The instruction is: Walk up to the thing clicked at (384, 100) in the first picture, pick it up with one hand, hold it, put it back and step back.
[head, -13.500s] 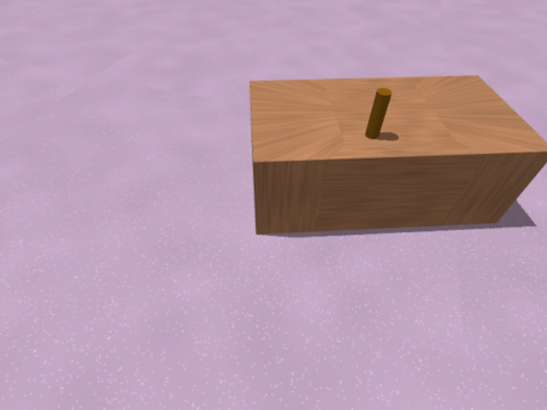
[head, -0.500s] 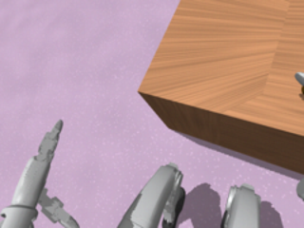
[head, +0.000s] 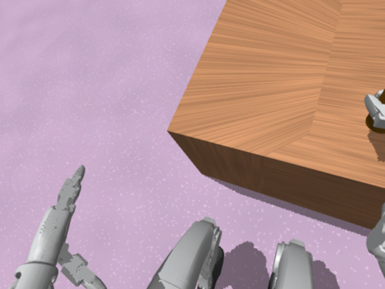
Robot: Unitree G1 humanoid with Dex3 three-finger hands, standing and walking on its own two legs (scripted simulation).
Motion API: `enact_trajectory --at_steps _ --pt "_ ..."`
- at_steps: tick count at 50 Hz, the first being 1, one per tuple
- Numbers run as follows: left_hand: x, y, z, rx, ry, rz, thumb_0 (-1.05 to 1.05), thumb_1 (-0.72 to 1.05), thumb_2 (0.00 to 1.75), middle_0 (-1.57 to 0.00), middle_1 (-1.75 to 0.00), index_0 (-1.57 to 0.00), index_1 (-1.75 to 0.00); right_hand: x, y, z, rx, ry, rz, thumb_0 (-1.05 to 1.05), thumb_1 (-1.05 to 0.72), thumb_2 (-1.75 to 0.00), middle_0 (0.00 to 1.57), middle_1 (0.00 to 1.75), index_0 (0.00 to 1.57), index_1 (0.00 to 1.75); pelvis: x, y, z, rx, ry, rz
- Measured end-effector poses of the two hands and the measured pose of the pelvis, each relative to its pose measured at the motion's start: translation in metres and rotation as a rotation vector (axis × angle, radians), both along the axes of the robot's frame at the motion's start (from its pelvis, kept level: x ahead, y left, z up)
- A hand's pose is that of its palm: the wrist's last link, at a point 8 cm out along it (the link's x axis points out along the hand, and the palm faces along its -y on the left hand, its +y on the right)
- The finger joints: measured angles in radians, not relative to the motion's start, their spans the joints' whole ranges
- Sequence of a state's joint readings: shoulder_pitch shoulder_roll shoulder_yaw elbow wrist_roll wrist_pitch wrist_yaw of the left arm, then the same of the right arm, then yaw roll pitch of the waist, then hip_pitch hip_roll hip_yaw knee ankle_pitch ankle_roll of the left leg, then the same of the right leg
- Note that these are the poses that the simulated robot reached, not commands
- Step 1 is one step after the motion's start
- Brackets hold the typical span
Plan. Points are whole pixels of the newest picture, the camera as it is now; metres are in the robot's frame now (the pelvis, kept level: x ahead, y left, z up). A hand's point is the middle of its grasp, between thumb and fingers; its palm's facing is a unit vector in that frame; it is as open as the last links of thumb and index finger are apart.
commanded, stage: settle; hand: right
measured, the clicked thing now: out of the picture +0.53 -0.25 +0.01
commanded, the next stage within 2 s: lift in 0.44 s
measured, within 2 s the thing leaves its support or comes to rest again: neither
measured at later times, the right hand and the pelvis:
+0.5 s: hand out of the picture +0.53 -0.25 +0.01, palm faces +0.28 +0.96 +0.00, open 7.9 cm; pelvis +0.01 +0.00 +0.02, yaw -1 degrees
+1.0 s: hand out of the picture +0.50 -0.24 +0.06, palm faces +0.27 +0.96 -0.01, open 7.9 cm; pelvis +0.02 +0.00 +0.06, yaw -2 degrees
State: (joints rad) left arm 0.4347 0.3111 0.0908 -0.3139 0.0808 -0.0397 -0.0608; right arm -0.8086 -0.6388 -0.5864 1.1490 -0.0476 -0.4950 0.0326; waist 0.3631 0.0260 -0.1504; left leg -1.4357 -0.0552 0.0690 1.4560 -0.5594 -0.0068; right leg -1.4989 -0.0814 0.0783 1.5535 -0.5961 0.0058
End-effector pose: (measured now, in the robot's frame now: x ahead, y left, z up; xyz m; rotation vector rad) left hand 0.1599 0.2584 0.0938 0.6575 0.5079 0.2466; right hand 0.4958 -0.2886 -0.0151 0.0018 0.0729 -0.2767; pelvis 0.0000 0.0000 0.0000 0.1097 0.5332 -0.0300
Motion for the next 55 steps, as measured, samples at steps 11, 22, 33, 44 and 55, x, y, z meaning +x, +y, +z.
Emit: enact_trajectory --at_steps 11,22,33,44,55 --pt "0.001 -0.002 0.003 -0.015 0.022 0.012 -0.01 -0.57 0.08 -0.07 -0.05 -0.05 -0.07 -0.002 -0.004 0.011 0.011 -0.001 -0.005 -0.01 0.14 -1.05 0.83 1.14 0.86 1.14 0.003 -0.001 0.011 -0.002 -0.009 -0.004" --pt "0.008 -0.003 0.002 -0.039 0.044 0.017 -0.01 -0.57 0.08 -0.07 -0.05 -0.05 -0.07 0.002 -0.006 0.024 0.004 0.0 -0.006 -0.01 0.14 -1.05 0.82 1.16 0.85 1.16 0.009 -0.003 0.022 -0.003 -0.014 -0.008" --pt "0.014 -0.002 0.005 -0.069 0.038 0.017 -0.01 -0.56 0.07 -0.06 -0.05 -0.05 -0.07 0.005 -0.002 0.037 0.005 0.003 -0.002 -0.01 0.14 -1.07 0.82 1.17 0.84 1.17 0.015 -0.002 0.03 -0.009 -0.022 -0.007" --pt "0.013 0.003 0.009 -0.101 0.051 0.04 -0.01 -0.56 0.07 -0.06 -0.05 -0.05 -0.06 -0.012 0.004 0.057 0.007 -0.005 0.004 -0.01 0.15 -1.07 0.83 1.16 0.85 1.16 0.02 0.0 0.045 -0.017 -0.053 -0.012" --pt "0.019 -0.001 0.01 -0.194 0.045 0.037 -0.01 -0.56 0.07 -0.06 -0.05 -0.05 -0.06 -0.05 0.007 0.096 0.002 -0.016 -0.002 -0.01 0.15 -1.08 0.83 1.16 0.85 1.16 0.027 -0.003 0.067 -0.035 -0.116 -0.02"
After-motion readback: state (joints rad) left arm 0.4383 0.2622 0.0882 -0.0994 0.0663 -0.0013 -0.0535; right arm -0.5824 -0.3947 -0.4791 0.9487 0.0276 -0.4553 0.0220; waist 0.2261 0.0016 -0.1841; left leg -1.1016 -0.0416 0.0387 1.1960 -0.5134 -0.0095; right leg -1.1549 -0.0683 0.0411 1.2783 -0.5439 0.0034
